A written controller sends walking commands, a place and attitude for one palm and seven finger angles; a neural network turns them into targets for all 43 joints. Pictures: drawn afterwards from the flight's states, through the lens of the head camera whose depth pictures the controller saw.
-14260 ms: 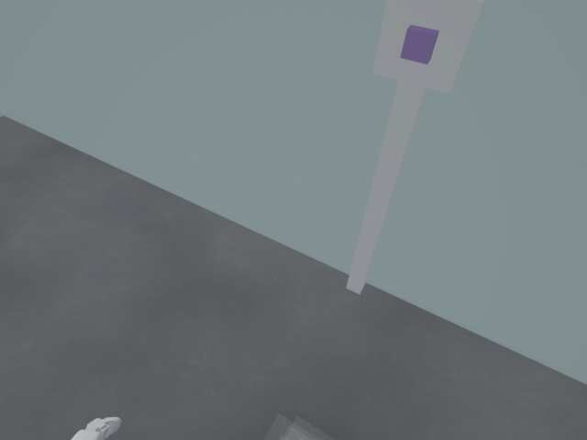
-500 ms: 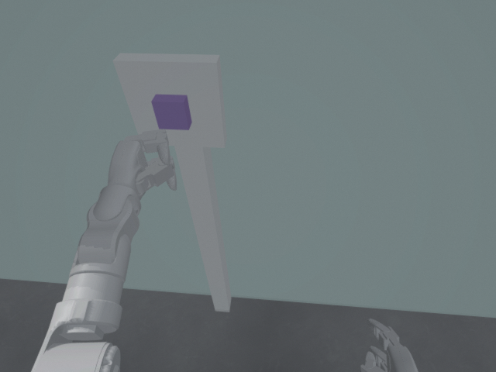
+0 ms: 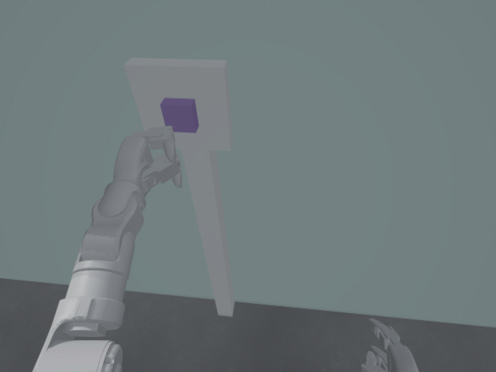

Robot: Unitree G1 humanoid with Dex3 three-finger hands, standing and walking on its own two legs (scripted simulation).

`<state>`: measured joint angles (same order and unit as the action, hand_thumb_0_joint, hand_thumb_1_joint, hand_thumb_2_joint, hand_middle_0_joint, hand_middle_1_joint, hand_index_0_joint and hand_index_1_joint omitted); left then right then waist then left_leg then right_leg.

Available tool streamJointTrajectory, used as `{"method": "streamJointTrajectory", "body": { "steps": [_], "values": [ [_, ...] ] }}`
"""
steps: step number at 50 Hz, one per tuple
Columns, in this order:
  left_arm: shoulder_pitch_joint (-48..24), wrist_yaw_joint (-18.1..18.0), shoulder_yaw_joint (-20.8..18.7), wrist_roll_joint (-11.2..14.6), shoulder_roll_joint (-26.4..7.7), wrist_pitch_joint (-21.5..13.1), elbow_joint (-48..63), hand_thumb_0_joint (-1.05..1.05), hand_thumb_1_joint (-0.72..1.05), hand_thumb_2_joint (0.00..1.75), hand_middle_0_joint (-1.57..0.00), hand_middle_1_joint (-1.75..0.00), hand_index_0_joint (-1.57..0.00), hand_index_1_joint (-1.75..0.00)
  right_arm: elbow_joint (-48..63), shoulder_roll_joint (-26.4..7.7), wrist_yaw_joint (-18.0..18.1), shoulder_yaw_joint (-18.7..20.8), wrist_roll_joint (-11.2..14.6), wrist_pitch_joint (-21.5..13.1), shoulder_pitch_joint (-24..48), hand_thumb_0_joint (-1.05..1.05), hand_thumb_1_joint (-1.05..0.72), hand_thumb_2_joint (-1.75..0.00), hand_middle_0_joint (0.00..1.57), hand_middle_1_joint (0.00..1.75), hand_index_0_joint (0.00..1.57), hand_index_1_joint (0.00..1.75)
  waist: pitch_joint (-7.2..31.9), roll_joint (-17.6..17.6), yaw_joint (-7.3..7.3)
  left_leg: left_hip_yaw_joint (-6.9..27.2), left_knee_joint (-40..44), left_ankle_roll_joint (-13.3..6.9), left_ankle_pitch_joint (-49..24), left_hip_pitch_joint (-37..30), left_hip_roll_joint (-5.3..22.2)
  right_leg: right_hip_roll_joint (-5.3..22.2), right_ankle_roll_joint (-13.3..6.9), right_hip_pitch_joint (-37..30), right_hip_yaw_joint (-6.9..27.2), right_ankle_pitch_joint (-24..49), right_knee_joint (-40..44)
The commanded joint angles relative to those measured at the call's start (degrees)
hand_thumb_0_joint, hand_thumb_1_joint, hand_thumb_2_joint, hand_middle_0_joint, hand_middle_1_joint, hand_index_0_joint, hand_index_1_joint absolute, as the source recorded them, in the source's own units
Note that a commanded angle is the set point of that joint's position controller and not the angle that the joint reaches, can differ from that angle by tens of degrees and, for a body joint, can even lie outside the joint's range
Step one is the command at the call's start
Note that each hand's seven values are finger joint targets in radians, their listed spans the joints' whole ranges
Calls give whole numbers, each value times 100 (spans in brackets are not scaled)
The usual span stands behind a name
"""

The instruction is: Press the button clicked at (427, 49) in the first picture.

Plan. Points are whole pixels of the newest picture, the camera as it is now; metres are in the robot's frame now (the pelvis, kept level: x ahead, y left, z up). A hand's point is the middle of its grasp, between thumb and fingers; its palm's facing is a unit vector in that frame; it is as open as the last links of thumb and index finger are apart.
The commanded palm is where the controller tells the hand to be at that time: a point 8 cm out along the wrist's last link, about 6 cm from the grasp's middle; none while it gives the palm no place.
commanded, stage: aim a knuckle at the button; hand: left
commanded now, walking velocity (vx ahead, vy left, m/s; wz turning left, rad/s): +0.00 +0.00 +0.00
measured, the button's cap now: (180, 114) +0.48 +0.16 +0.20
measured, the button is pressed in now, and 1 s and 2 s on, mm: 0 0 6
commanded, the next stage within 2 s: press the button with the knuckle in 0.96 s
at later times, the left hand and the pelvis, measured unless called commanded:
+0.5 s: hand (179, 171) +0.38 +0.14 +0.16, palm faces -0.01 -1.00 -0.02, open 3.1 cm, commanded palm +0.35 +0.19 +0.17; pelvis +0.00 +0.00 +0.00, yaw -1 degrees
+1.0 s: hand (177, 166) +0.38 +0.14 +0.17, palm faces +0.00 -1.00 -0.02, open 3.1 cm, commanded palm +0.35 +0.19 +0.16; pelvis +0.01 +0.00 +0.00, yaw +0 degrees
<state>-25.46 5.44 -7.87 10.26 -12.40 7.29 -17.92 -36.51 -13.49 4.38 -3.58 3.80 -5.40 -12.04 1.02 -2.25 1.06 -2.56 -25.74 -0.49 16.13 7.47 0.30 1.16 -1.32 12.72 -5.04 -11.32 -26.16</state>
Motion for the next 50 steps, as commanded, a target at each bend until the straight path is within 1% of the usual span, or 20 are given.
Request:
{"method": "streamJointTrajectory", "body": {
  "steps": [1, 4, 7, 10, 13, 15, 19, 22, 23, 27, 31, 34, 36, 38, 40, 42, 43, 47, 49, 50],
  "values": [
    [-2372, 72, 53, 93, -398, -41, 840, 0, 90, 90, -130, -150, -130, -150, 855, -652, 53, 232, 18, -265, 641, 0, -90, -90, 20, 30, 20, 30, 1012, 385, -201, 231, 361, -79, -717, 162, -51, -59, -20, -394, 270, 534, 365],
    [-2758, -37, -111, 100, -573, -311, 1386, 0, 90, 90, -130, -150, -130, -150, 944, -614, 42, 223, -45, -310, 676, 0, -90, -90, 20, 30, 20, 30, 1564, 312, -122, 227, 299, -82, -1060, -6, -64, -37, -30, -681, 307, 893, 229],
    [-2728, -206, -477, 37, -1023, -703, 1867, 0, 90, 90, -130, -150, -130, -150, 972, -576, 15, 213, -116, -374, 705, 0, -90, -90, 20, 30, 20, 30, 1996, 269, 30, 221, 264, -66, -1450, -95, -44, -27, -36, -1068, 337, 1314, 76],
    [-2497, -258, -433, -28, -931, -757, 1545, 0, 90, 90, -130, -150, -130, -150, 904, -546, -6, 201, -95, -368, 688, 0, -90, -90, 20, 30, 20, 30, 1648, 292, 9, 174, 314, -55, -1467, 36, -24, -33, -30, -1018, 318, 1425, 102],
    [-2241, -179, -309, -24, -752, -426, 776, 0, 90, 90, -130, -150, -130, -150, 807, -604, 14, 208, -39, -271, 635, 0, -90, -90, 20, 30, 20, 30, 995, 526, -78, 166, 393, -75, -1025, 298, -22, -49, -7, -715, 308, 1010, 286],
    [-2117, -93, -395, -17, -880, -171, 424, 0, 90, 90, -130, -150, -130, -150, 804, -658, 45, 204, -9, -171, 618, 0, -90, -90, 20, 30, 20, 30, 841, 496, -78, 139, 418, -79, -801, 450, -50, -31, -2, -659, 333, 751, 376],
    [-2272, 53, -304, 57, -740, -156, 889, 0, 90, 90, -130, -150, -130, -150, 977, -632, 34, 226, -5, -166, 640, 0, -90, -90, 20, 30, 20, 30, 1352, 191, -60, 146, 338, -82, -1126, 188, -65, -20, -40, -811, 331, 1079, 276],
    [-2523, 87, -258, 138, -750, -569, 1715, 0, 90, 90, -130, -150, -130, -150, 1049, -599, 23, 253, -46, -301, 647, 0, -90, -90, 20, 30, 20, 30, 1875, 309, -69, 176, 241, -88, -1544, -102, -30, -51, -34, -1038, 311, 1504, 136],
    [-2618, 88, -243, 154, -748, -706, 1946, 0, 90, 90, -130, -150, -130, -150, 1063, -590, 18, 260, -61, -354, 649, 0, -90, -90, 20, 30, 20, 30, 2036, 136, -59, 191, 241, -83, -1640, -215, -32, -46, -45, -1084, 330, 1604, 102],
    [-2518, 0, -407, 105, -979, -739, 1520, 0, 90, 90, -130, -150, -130, -150, 854, -630, 41, 248, -63, -388, 590, 0, -90, -90, 20, 30, 20, 30, 1541, 465, -100, 177, 298, -100, -1328, 8, -29, -67, -4, -916, 328, 1324, 213],
    [-2222, -31, -275, 14, -808, -241, 682, 0, 90, 90, -130, -150, -130, -150, 769, -646, 53, 216, 8, -246, 622, 0, -90, -90, 20, 30, 20, 30, 780, 167, -129, 162, 393, -70, -800, 318, -56, -44, -8, -475, 308, 698, 383],
    [-2299, -27, -211, 10, -698, -126, 841, 0, 90, 90, -130, -150, -130, -150, 870, -636, 40, 242, -1, -215, 625, 0, -90, -90, 20, 30, 20, 30, 1168, 101, -110, 179, 341, -71, -1037, 152, -65, -38, -40, -618, 298, 898, 308],
    [-2304, -2, -182, 84, -588, -248, 1248, 0, 90, 90, -130, -150, -130, -150, 984, -615, 14, 248, -28, -248, 644, 0, -90, -90, 20, 30, 20, 30, 1619, 202, -69, 179, 285, -70, -1405, -26, -55, -40, -44, -855, 279, 1320, 192],
    [-2413, -6, -344, 137, -784, -460, 1460, 0, 90, 90, -130, -150, -130, -150, 979, -624, 15, 251, -56, -284, 610, 0, -90, -90, 20, 30, 20, 30, 1789, 480, -59, 216, 273, -70, -1554, -44, -23, -58, -39, -995, 276, 1492, 131],
    [-2384, -29, -412, 143, -827, -638, 1697, 0, 90, 90, -130, -150, -130, -150, 1001, -601, -3, 252, -76, -341, 630, 0, -90, -90, 20, 30, 20, 30, 1900, 452, -10, 200, 263, -65, -1726, -120, -15, -59, -39, -1087, 283, 1695, 76],
    [-2275, -81, -458, 68, -929, -704, 1709, 0, 90, 90, -130, -150, -130, -150, 968, -606, -14, 254, -93, -341, 635, 0, -90, -90, 20, 30, 20, 30, 1812, 451, 16, 181, 268, -68, -1746, -87, -8, -62, -29, -1082, 294, 1691, 75],
    [-2191, -101, -451, 36, -921, -670, 1683, 0, 90, 90, -130, -150, -130, -150, 972, -586, -26, 243, -81, -340, 667, 0, -90, -90, 20, 30, 20, 30, 1686, 232, 33, 162, 294, -58, -1687, -41, -14, -45, -37, -1044, 308, 1660, 100],
    [-1916, -72, -275, -26, -733, -284, 1089, 0, 90, 90, -130, -150, -130, -150, 873, -625, -21, 229, -31, -216, 667, 0, -90, -90, 20, 30, 20, 30, 1020, 242, -49, 152, 359, -53, -1246, 199, -28, -58, -39, -698, 279, 1186, 270],
    [-2029, -34, -197, 4, -674, -138, 1075, 0, 90, 90, -130, -150, -130, -150, 904, -620, 0, 223, -1, -170, 696, 0, -90, -90, 20, 30, 20, 30, 948, 172, -101, 173, 382, -57, -1050, 208, -34, -52, -36, -601, 279, 952, 324],
    [-2075, -17, -176, 34, -615, -98, 1089, 0, 90, 90, -130, -150, -130, -150, 926, -625, 12, 224, -12, -168, 682, 0, -90, -90, 20, 30, 20, 30, 1016, 314, -119, 186, 369, -70, -1086, 192, -42, -61, -30, -628, 260, 998, 312]
  ]
}}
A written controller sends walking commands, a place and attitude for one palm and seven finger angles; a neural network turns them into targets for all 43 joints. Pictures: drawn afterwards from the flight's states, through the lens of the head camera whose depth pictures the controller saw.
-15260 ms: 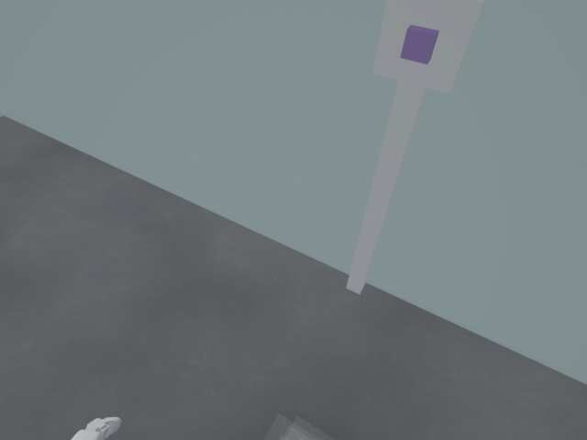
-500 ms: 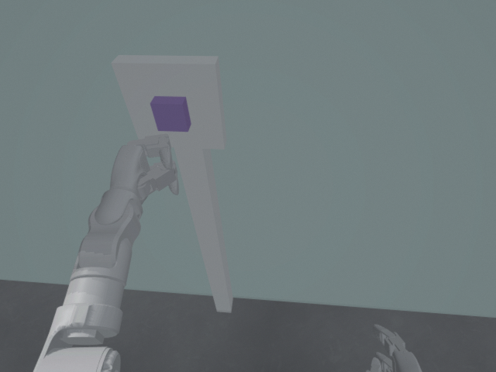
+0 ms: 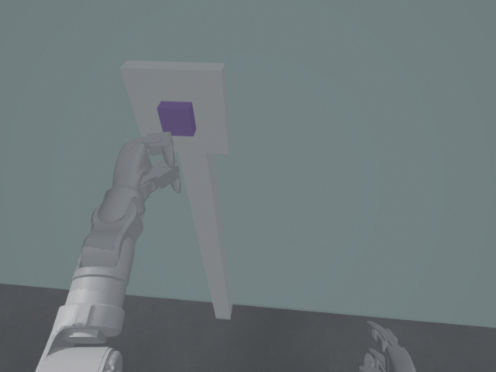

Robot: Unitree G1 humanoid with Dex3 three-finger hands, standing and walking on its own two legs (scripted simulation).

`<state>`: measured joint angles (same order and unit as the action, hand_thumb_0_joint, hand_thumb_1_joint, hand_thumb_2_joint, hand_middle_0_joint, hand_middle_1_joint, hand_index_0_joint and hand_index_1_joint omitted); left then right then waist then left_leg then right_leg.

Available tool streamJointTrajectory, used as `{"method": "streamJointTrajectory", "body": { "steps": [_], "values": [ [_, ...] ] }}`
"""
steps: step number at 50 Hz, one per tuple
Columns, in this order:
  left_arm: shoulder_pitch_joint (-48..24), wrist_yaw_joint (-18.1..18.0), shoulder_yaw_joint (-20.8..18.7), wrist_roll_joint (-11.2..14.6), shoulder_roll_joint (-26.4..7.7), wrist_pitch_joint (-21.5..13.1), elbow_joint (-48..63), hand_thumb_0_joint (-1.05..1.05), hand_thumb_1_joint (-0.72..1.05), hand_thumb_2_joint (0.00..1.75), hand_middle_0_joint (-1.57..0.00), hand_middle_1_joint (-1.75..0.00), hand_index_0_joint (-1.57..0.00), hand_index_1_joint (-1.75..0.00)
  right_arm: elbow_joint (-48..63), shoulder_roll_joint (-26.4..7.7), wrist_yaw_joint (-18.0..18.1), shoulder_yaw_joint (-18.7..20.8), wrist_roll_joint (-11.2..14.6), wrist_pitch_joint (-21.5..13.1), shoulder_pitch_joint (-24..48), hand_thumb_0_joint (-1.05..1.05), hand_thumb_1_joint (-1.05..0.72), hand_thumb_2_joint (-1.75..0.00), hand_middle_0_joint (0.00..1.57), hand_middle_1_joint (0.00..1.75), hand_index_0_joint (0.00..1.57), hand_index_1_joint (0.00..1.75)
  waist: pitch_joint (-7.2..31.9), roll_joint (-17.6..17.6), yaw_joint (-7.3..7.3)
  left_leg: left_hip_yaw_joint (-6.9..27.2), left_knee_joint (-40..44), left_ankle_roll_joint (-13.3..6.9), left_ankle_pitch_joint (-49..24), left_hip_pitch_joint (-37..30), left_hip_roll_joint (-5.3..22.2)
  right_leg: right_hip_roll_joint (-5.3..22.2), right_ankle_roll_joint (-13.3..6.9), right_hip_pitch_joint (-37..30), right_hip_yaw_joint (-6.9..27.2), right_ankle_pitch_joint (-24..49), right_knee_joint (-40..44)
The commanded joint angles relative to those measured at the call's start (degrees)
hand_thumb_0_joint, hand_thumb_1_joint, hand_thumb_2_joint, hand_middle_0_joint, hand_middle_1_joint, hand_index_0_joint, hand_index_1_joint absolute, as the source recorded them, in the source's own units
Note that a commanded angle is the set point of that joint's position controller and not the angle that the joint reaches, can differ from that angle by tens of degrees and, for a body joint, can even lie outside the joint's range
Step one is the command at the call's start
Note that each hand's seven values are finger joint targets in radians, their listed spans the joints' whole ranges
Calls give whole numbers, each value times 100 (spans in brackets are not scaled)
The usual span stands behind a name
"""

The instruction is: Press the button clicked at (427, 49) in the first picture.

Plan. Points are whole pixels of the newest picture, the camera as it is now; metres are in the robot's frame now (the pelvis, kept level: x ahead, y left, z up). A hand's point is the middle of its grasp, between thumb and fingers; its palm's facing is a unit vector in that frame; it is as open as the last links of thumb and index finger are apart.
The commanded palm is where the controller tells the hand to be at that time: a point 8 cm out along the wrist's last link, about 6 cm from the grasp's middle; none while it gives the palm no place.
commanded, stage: press the button with the knuckle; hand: left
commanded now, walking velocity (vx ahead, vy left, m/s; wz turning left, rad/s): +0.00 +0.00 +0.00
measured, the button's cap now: (178, 118) +0.47 +0.16 +0.20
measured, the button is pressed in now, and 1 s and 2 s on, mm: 0 6 0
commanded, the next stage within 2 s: hold the button down briefly in 1.16 s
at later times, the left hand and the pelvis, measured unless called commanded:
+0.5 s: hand (181, 158) +0.40 +0.14 +0.17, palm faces +0.00 -1.00 -0.01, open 3.1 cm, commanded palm +0.38 +0.19 +0.16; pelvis +0.00 +0.00 +0.00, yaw +0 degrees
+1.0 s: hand (181, 151) +0.42 +0.15 +0.17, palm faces +0.00 -1.00 -0.01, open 2.9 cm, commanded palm +0.42 +0.19 +0.16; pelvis -0.01 +0.00 +0.00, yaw +0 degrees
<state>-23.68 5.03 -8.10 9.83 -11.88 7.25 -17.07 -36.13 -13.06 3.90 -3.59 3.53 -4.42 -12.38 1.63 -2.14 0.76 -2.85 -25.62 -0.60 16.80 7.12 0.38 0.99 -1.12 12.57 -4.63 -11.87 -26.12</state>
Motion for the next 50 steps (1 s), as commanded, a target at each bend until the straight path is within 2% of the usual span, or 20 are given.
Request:
{"method": "streamJointTrajectory", "body": {
  "steps": [1, 2, 4, 7, 8, 13, 15, 18, 19, 23, 26, 32, 35, 37, 38, 39, 43, 45, 48, 50],
  "values": [
    [-2276, 42, -242, 111, -753, -101, 1102, 0, 90, 90, -130, -150, -130, -150, 905, -678, 70, 243, 10, -267, 710, 0, -90, -90, 20, 30, 20, 30, 1115, 367, -78, 216, 338, -66, -1245, 166, -40, -44, -49, -684, 224, 1143, 290],
    [-2225, 52, -336, 134, -847, -151, 1247, 0, 90, 90, -130, -150, -130, -150, 935, -687, 73, 243, -8, -273, 732, 0, -90, -90, 20, 30, 20, 30, 1285, 421, -29, 220, 309, -74, -1321, 121, -44, -51, -54, -787, 240, 1197, 265],
    [-2714, 78, -179, 164, -740, -319, 1631, 0, 90, 90, -130, -150, -130, -150, 965, -632, 89, 228, -15, -330, 766, 0, -90, -90, 20, 30, 20, 30, 1529, 228, -105, 221, 277, -66, -1456, -60, -46, -32, -51, -821, 250, 1351, 210],
    [-3024, 16, -168, 158, -796, -558, 1493, 0, 90, 90, -130, -150, -130, -150, 840, -645, 104, 216, -39, -389, 673, 0, -90, -90, 20, 30, 20, 30, 1444, 357, -159, 281, 269, -59, -1373, -54, -23, -65, -49, -690, 232, 1187, 212],
    [-3081, 4, -135, 132, -786, -576, 1336, 0, 90, 90, -130, -150, -130, -150, 814, -640, 115, 218, -19, -396, 697, 0, -90, -90, 20, 30, 20, 30, 1316, 165, -179, 282, 284, -53, -1225, -36, -18, -57, -52, -558, 251, 1018, 235],
    [-3093, -89, -327, 33, -995, -415, 313, 0, 90, 90, -130, -150, -130, -150, 650, -702, 134, 202, -22, -319, 552, 0, -90, -90, 20, 30, 20, 30, 1067, 308, -175, 296, 334, -53, -942, 264, -38, -33, -55, -463, 260, 695, 307],
    [-3070, -74, -364, 32, -978, -363, 177, 0, 90, 90, -130, -150, -130, -150, 699, -691, 123, 216, -18, -301, 554, 0, -90, -90, 20, 30, 20, 30, 1270, 182, -119, 259, 306, -47, -1124, 253, -47, -12, -66, -596, 282, 944, 250],
    [-3104, -19, -534, 69, -1142, -460, 138, 0, 90, 90, -130, -150, -130, -150, 744, -717, 104, 239, -18, -275, 475, 0, -90, -90, 20, 30, 20, 30, 1583, 331, -82, 236, 269, -47, -1403, 234, -26, -11, -71, -826, 285, 1278, 183],
    [-3321, -1, -446, 90, -1044, -534, 244, 0, 90, 90, -130, -150, -130, -150, 759, -706, 102, 240, -26, -295, 451, 0, -90, -90, 20, 30, 20, 30, 1648, 354, -123, 222, 253, -54, -1511, 182, -29, -21, -66, -853, 286, 1435, 162],
    [-3605, 39, -279, 78, -926, -804, 161, 0, 90, 90, -130, -150, -130, -150, 693, -716, 78, 270, -12, -345, 305, 0, -90, -90, 20, 30, 20, 30, 1546, 283, -211, 248, 231, -47, -1611, 102, 9, -54, -72, -669, 263, 1485, 150],
    [-3699, 3, -385, 35, -1054, -874, 21, 0, 90, 90, -130, -150, -130, -150, 618, -736, 72, 300, -19, -357, 197, 0, -90, -90, 20, 30, 20, 30, 1588, 141, -214, 231, 230, -43, -1598, 84, 2, -53, -75, -650, 290, 1479, 163],
    [-3640, -12, -746, 16, -1418, -840, -444, 0, 90, 90, -130, -150, -130, -150, 575, -804, 70, 323, -34, -301, 88, 0, -90, -90, 20, 30, 20, 30, 1562, 543, -152, 186, 266, -84, -1463, 348, 0, -53, -53, -823, 320, 1441, 194],
    [-3855, 37, -529, 7, -1186, -924, -335, 0, 90, 90, -130, -150, -130, -150, 593, -755, 56, 327, -19, -321, 69, 0, -90, -90, 20, 30, 20, 30, 1600, 176, -217, 161, 244, -73, -1621, 206, -2, -47, -66, -745, 321, 1611, 172],
    [-3939, 32, -667, 7, -1390, -974, -423, 0, 90, 90, -130, -150, -130, -150, 549, -799, 56, 338, -29, -306, 12, 0, -90, -90, 20, 30, 20, 30, 1599, 284, -226, 174, 231, -79, -1600, 231, 10, -64, -68, -739, 319, 1562, 183],
    [-3998, 37, -671, 10, -1397, -985, -446, 0, 90, 90, -130, -150, -130, -150, 554, -788, 57, 336, -19, -302, 15, 0, -90, -90, 20, 30, 20, 30, 1564, 156, -234, 174, 244, -77, -1516, 256, -1, -54, -65, -698, 332, 1481, 198],
    [-4170, 52, -507, 24, -1222, -989, -547, 0, 90, 90, -130, -150, -130, -150, 534, -781, 62, 322, -12, -310, 4, 0, -90, -90, 20, 30, 20, 30, 1472, 273, -310, 185, 247, -85, -1398, 279, -5, -57, -53, -609, 318, 1374, 219],
    [-4668, 23, -513, -35, -1342, -1108, -839, 0, 90, 90, -130, -150, -130, -150, 444, -809, 73, 325, -22, -351, -81, 0, -90, -90, 20, 30, 20, 30, 1425, 134, -382, 249, 250, -86, -1140, 295, -3, -59, -60, -388, 336, 1021, 246],
    [-4846, 28, -385, -31, -1200, -1153, -1139, 0, 90, 90, -130, -150, -130, -150, 394, -806, 72, 309, -15, -360, -115, 0, -90, -90, 20, 30, 20, 30, 1389, 181, -437, 245, 228, -85, -1027, 333, -9, -61, -53, -290, 324, 923, 240],
    [-5153, 24, -580, -26, -1467, -1280, -1582, 0, 90, 90, -130, -150, -130, -150, 312, -863, 82, 314, -36, -390, -235, 0, -90, -90, 20, 30, 20, 30, 1457, 468, -495, 281, 210, -107, -848, 495, -5, -54, -26, -279, 361, 745, 225],
    [-5392, 48, -570, -37, -1462, -1408, -1751, 0, 90, 90, -130, -150, -130, -150, 285, -856, 72, 314, -38, -423, -276, 0, -90, -90, 20, 30, 20, 30, 1515, 294, -508, 269, 176, -98, -766, 524, -28, -42, -31, -235, 385, 687, 198]
  ]
}}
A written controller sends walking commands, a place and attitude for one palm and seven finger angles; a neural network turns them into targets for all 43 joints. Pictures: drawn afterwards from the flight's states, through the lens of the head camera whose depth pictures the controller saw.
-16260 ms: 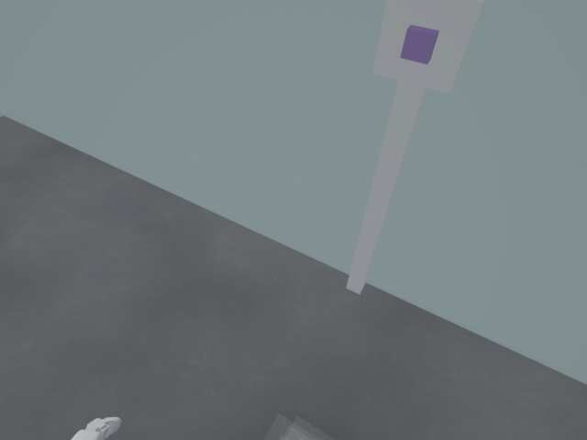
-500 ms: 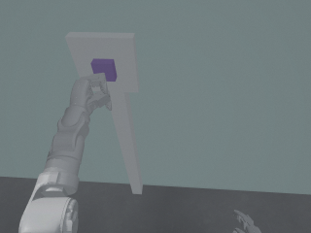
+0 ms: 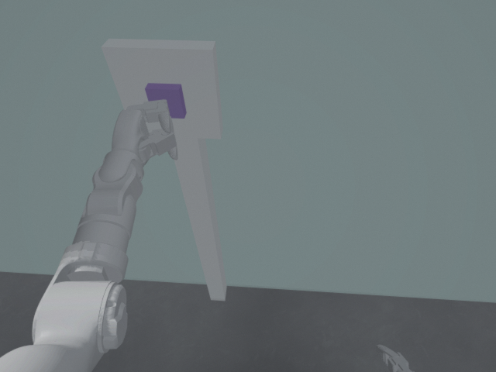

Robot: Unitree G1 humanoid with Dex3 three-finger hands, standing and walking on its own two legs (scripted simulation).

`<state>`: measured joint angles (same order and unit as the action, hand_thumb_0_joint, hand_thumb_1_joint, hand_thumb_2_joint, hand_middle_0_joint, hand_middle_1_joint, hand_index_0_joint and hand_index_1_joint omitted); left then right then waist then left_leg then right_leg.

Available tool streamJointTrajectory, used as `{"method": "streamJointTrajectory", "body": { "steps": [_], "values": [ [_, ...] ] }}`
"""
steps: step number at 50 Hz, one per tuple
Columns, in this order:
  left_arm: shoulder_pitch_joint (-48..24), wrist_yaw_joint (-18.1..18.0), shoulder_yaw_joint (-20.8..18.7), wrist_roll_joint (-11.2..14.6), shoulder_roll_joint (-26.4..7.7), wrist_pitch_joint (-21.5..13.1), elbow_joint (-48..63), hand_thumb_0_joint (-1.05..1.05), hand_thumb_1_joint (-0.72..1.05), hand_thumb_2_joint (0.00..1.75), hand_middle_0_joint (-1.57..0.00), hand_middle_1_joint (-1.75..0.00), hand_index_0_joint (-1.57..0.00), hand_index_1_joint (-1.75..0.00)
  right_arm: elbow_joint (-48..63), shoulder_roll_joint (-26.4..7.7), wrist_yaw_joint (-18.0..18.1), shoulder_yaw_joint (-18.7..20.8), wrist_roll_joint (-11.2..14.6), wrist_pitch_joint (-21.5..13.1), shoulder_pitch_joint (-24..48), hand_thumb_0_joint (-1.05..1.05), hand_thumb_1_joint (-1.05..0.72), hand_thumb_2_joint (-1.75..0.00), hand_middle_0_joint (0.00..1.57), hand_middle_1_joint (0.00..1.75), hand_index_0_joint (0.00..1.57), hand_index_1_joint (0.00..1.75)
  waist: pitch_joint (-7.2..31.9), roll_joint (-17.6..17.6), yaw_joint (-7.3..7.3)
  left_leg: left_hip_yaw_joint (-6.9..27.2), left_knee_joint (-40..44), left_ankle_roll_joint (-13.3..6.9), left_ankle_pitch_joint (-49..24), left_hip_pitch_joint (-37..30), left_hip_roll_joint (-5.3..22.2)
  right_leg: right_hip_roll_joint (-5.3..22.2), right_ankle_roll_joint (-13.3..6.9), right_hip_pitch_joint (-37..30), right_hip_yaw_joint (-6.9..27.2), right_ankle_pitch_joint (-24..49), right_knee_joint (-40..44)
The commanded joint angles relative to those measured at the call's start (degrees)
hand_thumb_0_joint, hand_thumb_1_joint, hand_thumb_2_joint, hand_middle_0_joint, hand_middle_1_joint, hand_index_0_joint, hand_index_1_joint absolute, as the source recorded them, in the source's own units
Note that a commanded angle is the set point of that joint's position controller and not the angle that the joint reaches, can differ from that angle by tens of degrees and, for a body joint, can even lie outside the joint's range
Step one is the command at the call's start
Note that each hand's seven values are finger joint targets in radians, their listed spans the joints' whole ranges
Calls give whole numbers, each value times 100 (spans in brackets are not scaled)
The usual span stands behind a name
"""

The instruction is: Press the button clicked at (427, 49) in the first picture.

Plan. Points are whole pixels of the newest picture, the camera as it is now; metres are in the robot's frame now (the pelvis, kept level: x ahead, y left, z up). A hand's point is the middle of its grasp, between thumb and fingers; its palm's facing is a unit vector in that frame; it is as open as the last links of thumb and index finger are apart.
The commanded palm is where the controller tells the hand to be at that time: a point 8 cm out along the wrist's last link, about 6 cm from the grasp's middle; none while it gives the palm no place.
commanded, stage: press the button with the knuckle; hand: left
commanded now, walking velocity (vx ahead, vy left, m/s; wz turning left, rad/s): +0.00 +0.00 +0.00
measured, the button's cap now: (167, 99) +0.49 +0.15 +0.20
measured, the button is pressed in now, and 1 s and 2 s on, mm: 6 0 0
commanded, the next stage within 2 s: hold the button down briefly in 0.16 s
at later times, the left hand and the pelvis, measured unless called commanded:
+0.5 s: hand (172, 134) +0.44 +0.14 +0.17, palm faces +0.00 -1.00 -0.03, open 3.0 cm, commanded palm +0.45 +0.18 +0.16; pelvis -0.03 +0.00 -0.01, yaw +1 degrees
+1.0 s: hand (176, 142) +0.43 +0.13 +0.16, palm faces -0.03 -1.00 -0.02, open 3.1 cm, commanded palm +0.40 +0.18 +0.16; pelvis -0.01 +0.00 -0.01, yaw -1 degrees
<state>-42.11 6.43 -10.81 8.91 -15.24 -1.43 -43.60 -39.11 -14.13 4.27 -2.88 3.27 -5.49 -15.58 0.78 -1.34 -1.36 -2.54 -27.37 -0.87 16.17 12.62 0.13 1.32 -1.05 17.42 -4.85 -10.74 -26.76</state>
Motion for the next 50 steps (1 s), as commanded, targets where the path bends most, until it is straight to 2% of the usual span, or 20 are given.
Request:
{"method": "streamJointTrajectory", "body": {
  "steps": [1, 4, 6, 8, 9, 11, 12, 16, 19, 22, 23, 24, 27, 28, 33, 37, 40, 43, 49, 50],
  "values": [
    [-3611, -83, -285, 35, -1134, -608, 831, 0, 90, 90, -130, -150, -130, -150, 564, -745, 31, 237, -13, -328, 19, 0, -90, -90, 20, 30, 20, 30, 1688, 156, -298, 243, 338, -68, -730, -37, -4, -74, -46, -725, 406, 603, 229],
    [-3890, -65, -138, 14, -993, -801, 546, 0, 90, 90, -130, -150, -130, -150, 519, -741, 1, 231, -14, -381, -66, 0, -90, -90, 20, 30, 20, 30, 1658, 158, -369, 282, 310, -63, -606, 9, -1, -85, -43, -576, 389, 477, 197],
    [-4118, -59, -139, 13, -1039, -909, 322, 0, 90, 90, -130, -150, -130, -150, 459, -762, 1, 223, -17, -418, -130, 0, -90, -90, 20, 30, 20, 30, 1545, 41, -418, 285, 296, -54, -442, 100, -7, -82, -43, -456, 403, 331, 202],
    [-4308, -67, -241, -4, -1226, -1032, 245, 0, 90, 90, -130, -150, -130, -150, 434, -802, -4, 244, -25, -450, -202, 0, -90, -90, 20, 30, 20, 30, 1658, 186, -453, 322, 282, -73, -355, 138, -1, -92, -27, -457, 423, 234, 186],
    [-4445, -53, -79, 12, -1017, -1075, 223, 0, 90, 90, -130, -150, -130, -150, 429, -781, -7, 239, -19, -480, -211, 0, -90, -90, 20, 30, 20, 30, 1675, 164, -508, 310, 269, -75, -328, 95, -4, -96, -19, -395, 418, 227, 178],
    [-4451, -25, -138, 31, -1092, -1141, -31, 0, 90, 90, -130, -150, -130, -150, 365, -806, -6, 236, -16, -530, -271, 0, -90, -90, 20, 30, 20, 30, 1613, 135, -510, 312, 258, -62, -169, 206, 1, -90, -17, -319, 434, 86, 183],
    [-4503, -27, -217, 31, -1215, -1169, -195, 0, 90, 90, -130, -150, -130, -150, 330, -849, -2, 237, -28, -529, -343, 0, -90, -90, 20, 30, 20, 30, 1569, 379, -554, 341, 269, -71, -58, 303, 12, -102, -4, -307, 423, -33, 189],
    [-4760, -1, -84, 11, -1151, -1299, -260, 0, 90, 90, -130, -150, -130, -150, 293, -857, -5, 239, -12, -644, -404, 0, -90, -90, 20, 30, 20, 30, 1548, -18, -600, 348, 269, -53, 254, 362, -4, -91, -9, -102, 456, -295, 179],
    [-4788, 10, -11, 28, -1094, -1327, -434, 0, 90, 90, -130, -150, -130, -150, 279, -889, -6, 236, -7, -710, -478, 0, -90, -90, 20, 30, 20, 30, 1485, 176, -656, 368, 275, -59, 533, 537, -1, -91, 17, -29, 468, -532, 178],
    [-4771, 2, -274, 34, -1417, -1344, -576, 0, 90, 90, -130, -150, -130, -150, 253, -950, 0, 253, -25, -747, -573, 0, -90, -90, 20, 30, 20, 30, 1607, 340, -630, 361, 242, -73, 600, 697, -7, -86, 32, -152, 521, -640, 172],
    [-4873, 22, -221, 8, -1435, -1369, -458, 0, 90, 90, -130, -150, -130, -150, 263, -939, 0, 258, -15, -759, -567, 0, -90, -90, 20, 30, 20, 30, 1693, 162, -647, 351, 230, -73, 549, 643, -7, -80, 32, -142, 526, -593, 151],
    [-4832, 51, -53, 25, -1185, -1342, -569, 0, 90, 90, -130, -150, -130, -150, 267, -913, -5, 245, -1, -779, -570, 0, -90, -90, 20, 30, 20, 30, 1593, 140, -662, 343, 234, -64, 598, 674, -9, -84, 29, -71, 510, -615, 143],
    [-4856, 57, -228, 9, -1461, -1344, -637, 0, 90, 90, -130, -150, -130, -150, 224, -975, 2, 256, -17, -793, -651, 0, -90, -90, 20, 30, 20, 30, 1546, 172, -678, 364, 208, -69, 647, 764, -1, -88, 31, -35, 525, -676, 157],
    [-4902, 71, -102, 11, -1333, -1350, -558, 0, 90, 90, -130, -150, -130, -150, 253, -955, -1, 256, 0, -802, -633, 0, -90, -90, 20, 30, 20, 30, 1553, 99, -702, 342, 203, -68, 674, 743, -6, -81, 41, 5, 528, -691, 153],
    [-4610, 103, -270, 39, -1384, -1321, -603, 0, 90, 90, -130, -150, -130, -150, 316, -950, -34, 270, -24, -834, -626, 0, -90, -90, 20, 30, 20, 30, 1632, 145, -571, 342, 159, -72, 640, 806, -20, -74, 28, -79, 529, -688, 107],
    [-4316, 155, -236, 64, -1234, -1338, -315, 0, 90, 90, -130, -150, -130, -150, 414, -926, -63, 297, -35, -828, -549, 0, -90, -90, 20, 30, 20, 30, 1810, 217, -484, 338, 130, -81, 357, 641, -17, -89, 17, -193, 483, -437, 68],
    [-4041, 184, -64, 105, -940, -1304, -29, 0, 90, 90, -130, -150, -130, -150, 497, -884, -84, 294, -14, -831, -429, 0, -90, -90, 20, 30, 20, 30, 1705, 10, -415, 340, 163, -60, 301, 454, 2, -99, -10, -61, 434, -349, 41],
    [-3799, 164, -100, 98, -1017, -1260, 374, 0, 90, 90, -130, -150, -130, -150, 594, -887, -83, 294, -1, -809, -325, 0, -90, -90, 20, 30, 20, 30, 1724, 145, -335, 344, 205, -76, 167, 419, 12, -101, -21, -228, 423, -259, 40],
    [-2989, 146, -116, 159, -866, -979, 1089, 0, 90, 90, -130, -150, -130, -150, 811, -811, -81, 261, 25, -742, 23, 0, -90, -90, 20, 30, 20, 30, 1678, 159, -93, 288, 272, -74, -186, 257, 27, -92, -53, -519, 409, 69, 46],
    [-2764, 123, -287, 176, -991, -916, 1157, 0, 90, 90, -130, -150, -130, -150, 842, -808, -75, 264, 18, -723, 65, 0, -90, -90, 20, 30, 20, 30, 1720, 222, -11, 281, 272, -76, -304, 250, 26, -90, -62, -639, 409, 189, 34]
  ]
}}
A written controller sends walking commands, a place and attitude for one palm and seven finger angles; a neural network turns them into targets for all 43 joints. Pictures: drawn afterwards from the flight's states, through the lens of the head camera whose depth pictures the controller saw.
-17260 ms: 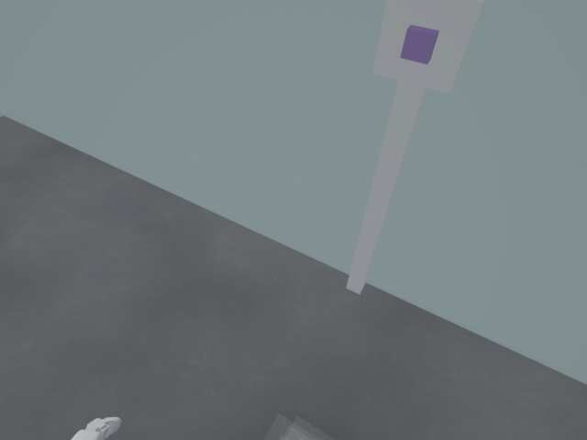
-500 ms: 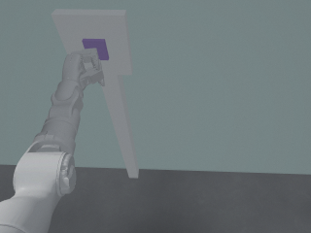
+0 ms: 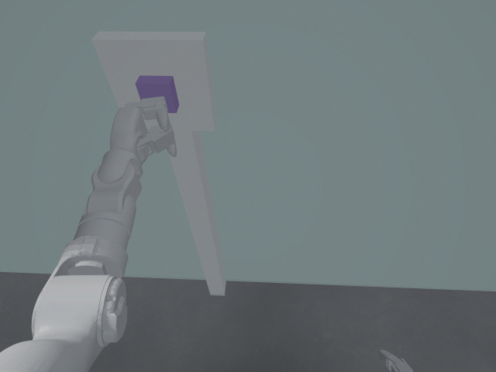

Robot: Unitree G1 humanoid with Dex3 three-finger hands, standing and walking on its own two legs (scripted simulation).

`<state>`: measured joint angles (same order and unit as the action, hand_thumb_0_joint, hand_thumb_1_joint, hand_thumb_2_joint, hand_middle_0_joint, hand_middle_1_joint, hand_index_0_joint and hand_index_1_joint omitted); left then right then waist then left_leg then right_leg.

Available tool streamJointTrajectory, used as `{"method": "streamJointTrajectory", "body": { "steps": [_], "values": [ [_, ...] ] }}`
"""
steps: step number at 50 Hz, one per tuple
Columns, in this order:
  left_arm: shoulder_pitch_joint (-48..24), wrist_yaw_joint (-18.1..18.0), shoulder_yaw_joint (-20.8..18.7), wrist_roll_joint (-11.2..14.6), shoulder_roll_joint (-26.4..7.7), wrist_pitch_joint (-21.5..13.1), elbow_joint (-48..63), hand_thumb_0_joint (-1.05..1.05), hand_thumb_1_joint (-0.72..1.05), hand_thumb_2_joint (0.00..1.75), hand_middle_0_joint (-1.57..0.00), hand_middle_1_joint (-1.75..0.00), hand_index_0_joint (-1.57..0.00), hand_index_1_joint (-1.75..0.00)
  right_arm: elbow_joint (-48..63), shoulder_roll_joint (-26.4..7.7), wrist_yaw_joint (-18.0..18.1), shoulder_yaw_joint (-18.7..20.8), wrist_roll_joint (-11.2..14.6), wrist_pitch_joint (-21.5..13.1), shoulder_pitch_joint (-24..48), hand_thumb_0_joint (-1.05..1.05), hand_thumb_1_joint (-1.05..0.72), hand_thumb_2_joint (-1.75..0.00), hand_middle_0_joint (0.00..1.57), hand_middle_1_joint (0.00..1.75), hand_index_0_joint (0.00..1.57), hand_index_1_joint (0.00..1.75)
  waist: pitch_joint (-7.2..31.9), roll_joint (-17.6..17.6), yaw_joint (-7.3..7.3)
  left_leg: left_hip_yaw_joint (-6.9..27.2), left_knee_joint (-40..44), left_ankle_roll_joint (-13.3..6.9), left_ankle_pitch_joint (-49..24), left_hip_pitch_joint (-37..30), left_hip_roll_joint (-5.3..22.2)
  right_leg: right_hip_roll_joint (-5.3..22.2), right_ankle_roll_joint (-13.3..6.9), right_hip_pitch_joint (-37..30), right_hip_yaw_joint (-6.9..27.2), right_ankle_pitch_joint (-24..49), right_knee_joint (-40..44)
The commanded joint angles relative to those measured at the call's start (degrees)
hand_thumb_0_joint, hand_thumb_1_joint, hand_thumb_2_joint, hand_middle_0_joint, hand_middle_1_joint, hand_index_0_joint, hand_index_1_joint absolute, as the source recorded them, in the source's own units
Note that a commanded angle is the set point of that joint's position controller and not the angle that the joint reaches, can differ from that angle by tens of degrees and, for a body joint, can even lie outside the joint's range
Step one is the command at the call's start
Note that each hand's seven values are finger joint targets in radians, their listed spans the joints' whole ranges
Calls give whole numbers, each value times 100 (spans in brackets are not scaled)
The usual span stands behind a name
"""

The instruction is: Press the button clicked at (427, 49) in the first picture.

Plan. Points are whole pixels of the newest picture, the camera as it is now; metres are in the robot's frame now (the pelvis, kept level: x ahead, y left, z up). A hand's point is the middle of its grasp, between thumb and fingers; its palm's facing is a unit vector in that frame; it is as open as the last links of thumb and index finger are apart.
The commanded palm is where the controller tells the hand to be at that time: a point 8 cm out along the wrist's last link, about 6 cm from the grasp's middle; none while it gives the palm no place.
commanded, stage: pull the fist back off the button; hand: left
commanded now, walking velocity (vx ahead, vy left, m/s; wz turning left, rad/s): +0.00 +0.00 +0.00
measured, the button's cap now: (159, 93) +0.50 +0.16 +0.21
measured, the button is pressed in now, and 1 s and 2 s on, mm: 0 0 0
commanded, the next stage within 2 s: draw the hand back to the body in 0.56 s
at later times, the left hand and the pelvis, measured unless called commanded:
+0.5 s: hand (150, 165) +0.36 +0.15 +0.17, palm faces +0.00 -1.00 -0.02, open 3.1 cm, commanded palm +0.34 +0.19 +0.17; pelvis +0.04 +0.00 +0.01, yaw +1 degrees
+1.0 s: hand (131, 194) +0.31 +0.17 +0.17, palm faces +0.00 -1.00 -0.04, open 3.1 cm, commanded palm +0.28 +0.22 +0.17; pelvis +0.02 +0.00 +0.01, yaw +1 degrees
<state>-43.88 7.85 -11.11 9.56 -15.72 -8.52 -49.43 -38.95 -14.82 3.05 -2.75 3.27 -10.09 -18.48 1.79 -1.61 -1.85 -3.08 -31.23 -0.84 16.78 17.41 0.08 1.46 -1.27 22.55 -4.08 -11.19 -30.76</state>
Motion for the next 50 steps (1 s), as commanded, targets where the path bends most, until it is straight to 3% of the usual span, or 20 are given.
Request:
{"method": "streamJointTrajectory", "body": {
  "steps": [1, 2, 3, 4, 9, 11, 12, 16, 22, 24, 26, 27, 32, 33, 36, 37, 39, 43, 45, 50],
  "values": [
    [-2422, -36, -349, 97, -1046, -164, 1979, 0, 90, 90, -130, -150, -130, -150, 865, -729, 52, 252, 11, -237, 407, 0, -90, -90, 20, 30, 20, 30, 1755, 250, 89, 293, 654, -78, -569, -288, 25, -96, -40, -1324, 333, 469, 412],
    [-2088, -55, -459, 87, -1127, -113, 2169, 0, 90, 90, -130, -150, -130, -150, 934, -727, 45, 253, -5, -203, 471, 0, -90, -90, 20, 30, 20, 30, 1863, 338, 202, 300, 653, -73, -773, -310, 28, -100, -49, -1489, 315, 650, 365],
    [-1932, -49, -355, 111, -932, -43, 2355, 0, 90, 90, -130, -150, -130, -150, 995, -670, 34, 230, 7, -191, 561, 0, -90, -90, 20, 30, 20, 30, 1836, 158, 215, 227, 650, -74, -946, -375, 19, -80, -47, -1549, 339, 904, 362],
    [-1756, -81, -470, 108, -1029, 31, 2504, 0, 90, 90, -130, -150, -130, -150, 995, -667, 30, 242, 3, -161, 564, 0, -90, -90, 20, 30, 20, 30, 1852, 390, 233, 224, 660, -72, -1074, -387, 31, -85, -32, -1643, 308, 1069, 360],
    [-610, -99, -388, 101, -785, 437, 3648, 0, 90, 90, -130, -150, -130, -150, 1218, -591, -22, 253, 8, -14, 853, 0, -90, -90, 20, 30, 20, 30, 1820, 265, 392, 105, 696, -53, -1688, -597, 36, -69, -32, -1985, 281, 1794, 348],
    [-388, -73, -201, 133, -541, 652, 4042, 0, 90, 90, -130, -150, -130, -150, 1282, -557, -19, 245, 24, 44, 984, 0, -90, -90, 20, 30, 20, 30, 1664, 248, 353, 81, 714, -56, -1687, -685, 26, -74, -20, -1949, 253, 1844, 402],
    [-267, -64, -147, 145, -510, 751, 4117, 0, 90, 90, -130, -150, -130, -150, 1287, -572, -5, 244, 29, 72, 1025, 0, -90, -90, 20, 30, 20, 30, 1538, 488, 306, 94, 690, -81, -1676, -668, 28, -93, -7, -1935, 258, 1843, 435],
    [121, -44, -90, 171, -462, 1024, 5355, 0, 90, 90, -130, -150, -130, -150, 1414, -498, 15, 248, 9, 105, 1209, 0, -90, -90, 20, 30, 20, 30, 1901, 63, 350, 83, 646, -69, -2135, -1073, -20, -76, -14, -2175, 230, 2334, 386],
    [795, 55, 163, 257, -223, 1443, 5703, 0, 90, 90, -130, -150, -130, -150, 1367, -480, 76, 187, 13, 182, 1407, 0, -90, -90, 20, 30, 20, 30, 1272, 262, 248, 146, 641, -72, -1931, -1049, -39, -109, 8, -1887, 154, 2095, 510],
    [776, 42, 342, 265, -69, 1604, 5811, 0, 90, 90, -130, -150, -130, -150, 1361, -454, 93, 148, 23, 229, 1482, 0, -90, -90, 20, 30, 20, 30, 1090, 83, 210, 197, 676, -52, -1749, -1049, -63, -103, 1, -1717, 121, 1824, 550],
    [673, -19, 284, 262, -135, 1734, 5785, 0, 90, 90, -130, -150, -130, -150, 1342, -463, 135, 139, 4, 264, 1509, 0, -90, -90, 20, 30, 20, 30, 1057, 192, 190, 239, 671, -56, -1650, -1043, -71, -106, 9, -1652, 112, 1667, 575],
    [650, -45, 216, 255, -231, 1777, 5722, 0, 90, 90, -130, -150, -130, -150, 1310, -480, 152, 132, -9, 303, 1525, 0, -90, -90, 20, 30, 20, 30, 1002, 428, 189, 254, 674, -70, -1568, -1008, -71, -118, 16, -1644, 109, 1541, 612],
    [528, -172, 6, 246, -414, 1775, 5643, 0, 90, 90, -130, -150, -130, -150, 1345, -428, 200, 71, -53, 395, 1644, 0, -90, -90, 20, 30, 20, 30, 1230, 308, 278, 286, 708, -57, -1475, -996, -93, -87, -11, -1772, 135, 1293, 604],
    [381, -179, 35, 235, -410, 1740, 5650, 0, 90, 90, -130, -150, -130, -150, 1338, -407, 199, 56, -50, 405, 1659, 0, -90, -90, 20, 30, 20, 30, 1246, 126, 253, 284, 707, -51, -1502, -1002, -105, -70, -23, -1782, 151, 1342, 600],
    [756, -142, -96, 247, -458, 1673, 5670, 0, 90, 90, -130, -150, -130, -150, 1401, -383, 174, 38, -65, 418, 1662, 0, -90, -90, 20, 30, 20, 30, 1364, -58, 364, 287, 752, -10, -1621, -1002, -97, -67, -61, -1948, 133, 1471, 552],
    [1101, -128, -298, 248, -642, 1660, 5602, 0, 90, 90, -130, -150, -130, -150, 1414, -410, 163, 57, -61, 432, 1650, 0, -90, -90, 20, 30, 20, 30, 1439, 168, 443, 294, 753, -9, -1671, -949, -70, -78, -65, -2067, 128, 1495, 534],
    [1368, -39, -197, 276, -520, 1642, 5840, 0, 90, 90, -130, -150, -130, -150, 1488, -392, 133, 50, -33, 433, 1697, 0, -90, -90, 20, 30, 20, 30, 1380, -9, 448, 263, 806, 5, -1672, -931, -55, -62, -67, -2093, 128, 1554, 546],
    [1928, 108, -94, 351, -380, 1691, 6257, 0, 90, 90, -130, -150, -130, -150, 1570, -420, 106, 79, 10, 393, 1748, 0, -90, -90, 20, 30, 20, 30, 1163, 175, 439, 277, 878, 8, -1637, -902, -3, -99, -46, -1999, 71, 1447, 586],
    [1894, 127, -42, 367, -377, 1759, 6434, 0, 90, 90, -130, -150, -130, -150, 1555, -424, 120, 74, 24, 356, 1768, 0, -90, -90, 20, 30, 20, 30, 920, 38, 394, 307, 935, 23, -1337, -879, -5, -113, -40, -1791, 61, 1071, 666],
    [2074, 32, -93, 364, -463, 1742, 7049, 0, 90, 90, -130, -150, -130, -150, 1562, -415, 165, 68, 6, 183, 1807, 0, -90, -90, 20, 30, 20, 30, 762, -61, 386, 363, 1038, 8, -894, -919, -9, -134, -21, -1601, 66, 366, 807]
  ]
}}
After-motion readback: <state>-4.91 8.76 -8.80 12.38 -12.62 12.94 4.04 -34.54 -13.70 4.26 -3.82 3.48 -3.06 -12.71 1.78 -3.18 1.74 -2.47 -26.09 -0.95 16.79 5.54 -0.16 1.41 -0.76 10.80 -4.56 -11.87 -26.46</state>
